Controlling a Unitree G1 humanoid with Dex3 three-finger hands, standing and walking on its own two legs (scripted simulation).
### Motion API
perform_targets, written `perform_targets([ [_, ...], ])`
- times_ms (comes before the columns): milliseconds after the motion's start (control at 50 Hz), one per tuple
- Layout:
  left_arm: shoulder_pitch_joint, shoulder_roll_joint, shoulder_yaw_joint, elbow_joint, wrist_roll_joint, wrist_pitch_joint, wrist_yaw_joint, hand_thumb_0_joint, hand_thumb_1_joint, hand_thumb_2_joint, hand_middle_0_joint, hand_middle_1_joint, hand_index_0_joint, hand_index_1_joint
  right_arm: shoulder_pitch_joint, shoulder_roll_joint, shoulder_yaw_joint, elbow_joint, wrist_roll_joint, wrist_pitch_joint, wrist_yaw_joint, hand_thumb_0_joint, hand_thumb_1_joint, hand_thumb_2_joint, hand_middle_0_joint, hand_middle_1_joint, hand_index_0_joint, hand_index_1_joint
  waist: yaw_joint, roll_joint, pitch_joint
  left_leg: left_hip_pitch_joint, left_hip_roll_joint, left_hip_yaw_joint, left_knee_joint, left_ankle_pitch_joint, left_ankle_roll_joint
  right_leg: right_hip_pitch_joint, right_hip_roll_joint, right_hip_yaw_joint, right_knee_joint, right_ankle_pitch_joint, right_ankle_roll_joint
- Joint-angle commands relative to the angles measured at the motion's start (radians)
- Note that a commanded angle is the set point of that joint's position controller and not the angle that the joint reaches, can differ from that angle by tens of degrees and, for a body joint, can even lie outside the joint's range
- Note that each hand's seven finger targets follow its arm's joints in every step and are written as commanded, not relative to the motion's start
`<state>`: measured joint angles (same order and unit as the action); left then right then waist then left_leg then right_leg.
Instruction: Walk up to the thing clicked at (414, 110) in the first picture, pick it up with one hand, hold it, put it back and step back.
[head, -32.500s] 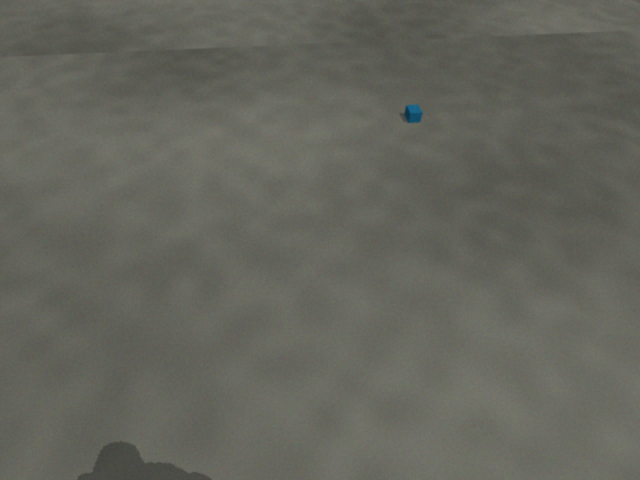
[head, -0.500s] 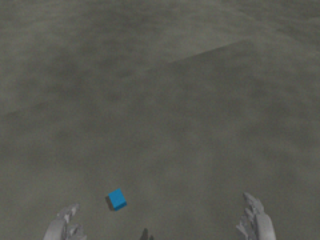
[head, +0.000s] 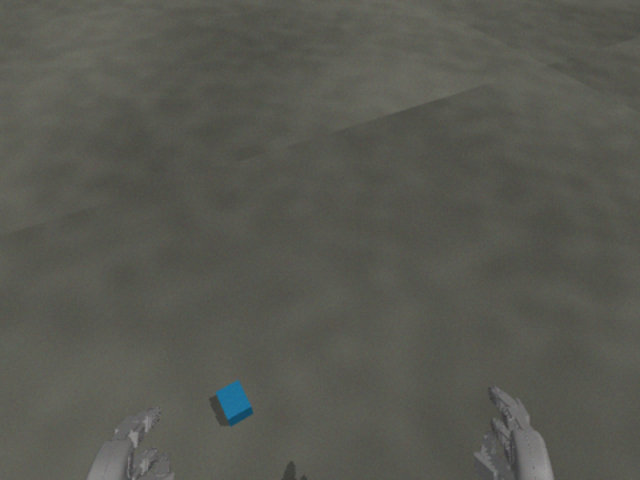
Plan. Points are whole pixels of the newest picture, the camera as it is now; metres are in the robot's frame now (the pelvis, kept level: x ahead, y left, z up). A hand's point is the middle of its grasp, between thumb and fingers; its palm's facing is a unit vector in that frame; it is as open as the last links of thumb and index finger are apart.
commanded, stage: home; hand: left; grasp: from above
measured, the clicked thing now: (234, 402) +0.47 +0.22 -0.69
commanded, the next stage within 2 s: stand in 1.02 s
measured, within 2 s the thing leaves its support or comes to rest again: neither
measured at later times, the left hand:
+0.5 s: hand (166, 479) +0.16 +0.18 -0.05, palm faces +0.04 -0.98 -0.20, open 7.4 cm
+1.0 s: hand (166, 472) +0.17 +0.18 -0.05, palm faces +0.04 -0.98 -0.20, open 7.4 cm
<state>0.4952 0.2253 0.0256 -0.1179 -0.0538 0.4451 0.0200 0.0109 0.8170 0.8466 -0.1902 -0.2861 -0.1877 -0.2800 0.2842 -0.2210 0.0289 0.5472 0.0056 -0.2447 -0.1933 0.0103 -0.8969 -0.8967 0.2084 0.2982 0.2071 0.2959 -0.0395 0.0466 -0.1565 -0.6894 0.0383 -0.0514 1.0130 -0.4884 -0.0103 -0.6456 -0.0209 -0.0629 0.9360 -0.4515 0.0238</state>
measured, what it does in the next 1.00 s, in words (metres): stands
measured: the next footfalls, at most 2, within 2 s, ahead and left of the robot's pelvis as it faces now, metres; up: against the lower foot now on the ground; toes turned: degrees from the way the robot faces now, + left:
none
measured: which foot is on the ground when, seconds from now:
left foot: down 0.00-1.00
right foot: down 0.00-1.00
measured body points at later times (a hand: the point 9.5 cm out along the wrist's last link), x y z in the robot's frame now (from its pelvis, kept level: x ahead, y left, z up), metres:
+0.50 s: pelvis +0.00 +0.00 +0.00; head +0.02 +0.01 +0.45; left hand +0.16 +0.23 -0.03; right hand +0.16 -0.24 -0.06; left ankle +0.01 +0.12 -0.68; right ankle +0.01 -0.14 -0.68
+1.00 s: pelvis +0.01 +0.00 +0.00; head +0.02 +0.01 +0.45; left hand +0.17 +0.23 -0.03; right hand +0.17 -0.24 -0.06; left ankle +0.01 +0.12 -0.68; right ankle +0.01 -0.14 -0.68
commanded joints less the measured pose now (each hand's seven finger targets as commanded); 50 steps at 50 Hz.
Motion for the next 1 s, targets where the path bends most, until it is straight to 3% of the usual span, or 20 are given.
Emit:
perform_targets([
  [0, -0.027, 0.1, 0.067, -0.197, 0.007, -0.046, 0.008, 0.0, 0.894, 0.896, -0.199, -0.297, -0.199, -0.297, -0.067, -0.119, -0.049, -0.154, -0.001, -0.064, -0.01, 0.0, -0.9, -0.9, 0.2, 0.3, 0.2, 0.3, 0.0, 0.013, -0.065, 0.089, -0.032, 0.008, -0.185, 0.173, 0.02, 0.047, 0.037, -0.014, -0.151, 0.136, -0.021],
  [40, -0.033, 0.102, 0.066, -0.199, 0.007, -0.047, 0.007, 0.0, 0.848, 0.869, -0.194, -0.29, -0.194, -0.29, -0.067, -0.12, -0.048, -0.158, 0.0, -0.064, -0.009, 0.0, -0.899, -0.9, 0.2, 0.3, 0.2, 0.3, -0.003, 0.001, -0.066, 0.08, -0.034, 0.007, -0.185, 0.157, 0.023, 0.051, 0.037, -0.013, -0.156, 0.125, -0.02],
  [200, -0.021, 0.1, 0.058, -0.198, 0.01, -0.044, 0.009, 0.0, 0.899, 0.899, -0.2, -0.298, -0.2, -0.298, -0.07, -0.119, -0.047, -0.159, -0.001, -0.061, -0.007, 0.0, -0.9, -0.9, 0.2, 0.3, 0.2, 0.3, 0.002, 0.008, -0.077, 0.087, -0.029, -0.003, -0.189, 0.18, 0.018, 0.049, 0.04, -0.018, -0.142, 0.139, -0.023],
  [260, -0.024, 0.099, 0.062, -0.196, 0.007, -0.046, 0.008, 0.0, 0.898, 0.899, -0.2, -0.298, -0.2, -0.298, -0.073, -0.122, -0.048, -0.163, -0.001, -0.064, -0.007, 0.0, -0.899, -0.9, 0.2, 0.3, 0.2, 0.3, 0.002, 0.004, -0.055, 0.066, -0.028, -0.007, -0.2, 0.123, 0.019, 0.035, 0.041, -0.019, -0.145, 0.093, -0.022],
  [400, -0.014, 0.104, 0.072, -0.209, 0.003, -0.047, 0.008, 0.0, 0.9, 0.899, -0.2, -0.298, -0.2, -0.298, -0.063, -0.116, -0.049, -0.161, 0.001, -0.066, -0.009, 0.0, -0.9, -0.9, 0.2, 0.3, 0.2, 0.3, 0.005, -0.014, -0.094, 0.076, -0.034, 0.007, -0.169, 0.187, 0.022, 0.06, 0.036, -0.011, -0.147, 0.146, -0.021],
  [600, -0.022, 0.101, 0.059, -0.208, 0.008, -0.044, 0.01, 0.0, 0.9, 0.899, -0.2, -0.298, -0.2, -0.298, -0.064, -0.118, -0.047, -0.16, 0.001, -0.062, -0.008, 0.0, -0.9, -0.9, 0.2, 0.3, 0.2, 0.3, 0.003, 0.008, -0.063, 0.07, -0.032, 0.005, -0.182, 0.164, 0.02, 0.044, 0.036, -0.012, -0.146, 0.13, -0.021],
  [680, -0.001, 0.108, 0.069, -0.208, 0.007, -0.045, 0.009, 0.0, 0.9, 0.899, -0.2, -0.298, -0.2, -0.298, -0.053, -0.12, -0.054, -0.158, 0.0, -0.061, -0.009, 0.0, -0.899, -0.9, 0.2, 0.3, 0.2, 0.3, -0.001, 0.004, -0.105, 0.094, -0.032, 0.007, -0.162, 0.239, 0.02, 0.068, 0.035, -0.012, -0.135, 0.194, -0.022],
  [800, -0.026, 0.101, 0.059, -0.212, 0.007, -0.051, 0.008, 0.0, 0.9, 0.899, -0.2, -0.298, -0.2, -0.298, -0.06, -0.118, -0.052, -0.157, 0.0, -0.06, -0.006, 0.0, -0.9, -0.9, 0.2, 0.3, 0.2, 0.3, 0.0, 0.013, -0.068, 0.085, -0.029, 0.005, -0.173, 0.211, 0.018, 0.046, 0.037, -0.014, -0.139, 0.17, -0.021],
  [940, 0.007, 0.1, 0.061, -0.202, 0.008, -0.048, 0.008, 0.0, 0.9, 0.899, -0.2, -0.298, -0.2, -0.298, -0.054, -0.125, -0.057, -0.159, -0.001, -0.055, -0.003, 0.0, -0.899, -0.9, 0.2, 0.3, 0.2, 0.3, 0.0, 0.007, -0.102, 0.108, -0.025, -0.003, -0.167, 0.289, 0.013, 0.069, 0.04, -0.018, -0.118, 0.229, -0.026],
  [980, -0.016, 0.108, 0.066, -0.195, 0.007, -0.049, 0.008, 0.0, 0.9, 0.899, -0.2, -0.298, -0.2, -0.298, -0.057, -0.125, -0.056, -0.153, 0.0, -0.05, -0.002, 0.0, -0.9, -0.9, 0.2, 0.3, 0.2, 0.3, -0.003, 0.01, -0.077, 0.095, -0.027, 0.001, -0.169, 0.249, 0.016, 0.058, 0.038, -0.014, -0.131, 0.199, -0.024],
])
